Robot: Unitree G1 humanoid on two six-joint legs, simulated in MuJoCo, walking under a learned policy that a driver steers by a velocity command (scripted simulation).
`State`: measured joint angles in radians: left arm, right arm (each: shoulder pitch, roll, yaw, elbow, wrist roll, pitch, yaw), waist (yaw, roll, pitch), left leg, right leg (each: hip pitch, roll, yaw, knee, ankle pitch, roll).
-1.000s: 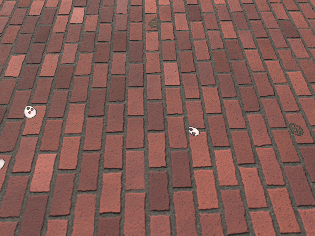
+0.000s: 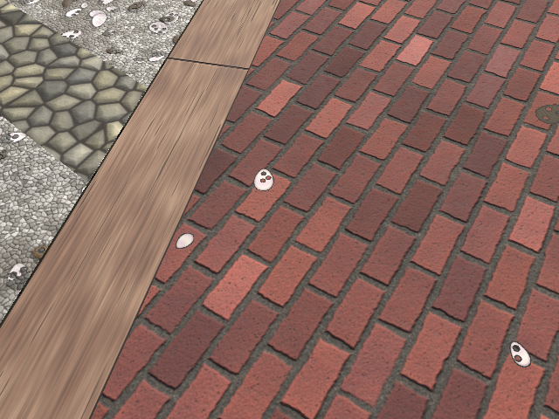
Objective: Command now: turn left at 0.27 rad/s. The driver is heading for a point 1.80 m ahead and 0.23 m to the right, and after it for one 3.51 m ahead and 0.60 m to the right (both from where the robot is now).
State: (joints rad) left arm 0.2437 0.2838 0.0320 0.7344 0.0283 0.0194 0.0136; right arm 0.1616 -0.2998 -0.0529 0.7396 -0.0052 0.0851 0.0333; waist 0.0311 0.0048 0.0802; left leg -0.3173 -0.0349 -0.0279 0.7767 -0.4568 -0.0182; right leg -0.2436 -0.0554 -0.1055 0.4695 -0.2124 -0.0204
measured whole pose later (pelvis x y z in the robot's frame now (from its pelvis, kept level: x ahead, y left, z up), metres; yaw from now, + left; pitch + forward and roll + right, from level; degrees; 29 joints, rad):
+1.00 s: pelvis -0.04 +0.01 +0.00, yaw +2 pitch -2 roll +0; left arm 0.28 0.19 -0.02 1.07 0.01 0.00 0.03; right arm 0.26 -0.20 0.01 1.13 -0.01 0.00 -0.03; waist -0.01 0.00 0.02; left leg -0.18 -0.05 -0.04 0.37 -0.16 0.03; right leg -0.13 0.01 0.00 0.39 -0.23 -0.02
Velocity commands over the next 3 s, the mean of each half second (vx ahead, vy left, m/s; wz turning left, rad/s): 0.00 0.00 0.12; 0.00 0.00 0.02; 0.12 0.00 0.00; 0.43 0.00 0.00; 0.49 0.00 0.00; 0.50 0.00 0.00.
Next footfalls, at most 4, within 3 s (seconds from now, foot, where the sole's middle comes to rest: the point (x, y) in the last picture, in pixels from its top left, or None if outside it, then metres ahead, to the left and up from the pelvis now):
0.06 left None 0.03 0.11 -0.78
0.40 right None -0.01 -0.10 -0.78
1.96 right None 0.40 -0.03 -0.78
2.50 left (252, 318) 0.71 0.14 -0.78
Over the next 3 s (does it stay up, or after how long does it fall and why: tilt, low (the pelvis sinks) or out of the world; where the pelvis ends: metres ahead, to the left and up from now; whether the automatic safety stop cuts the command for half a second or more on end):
stays up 0.81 0.06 0.00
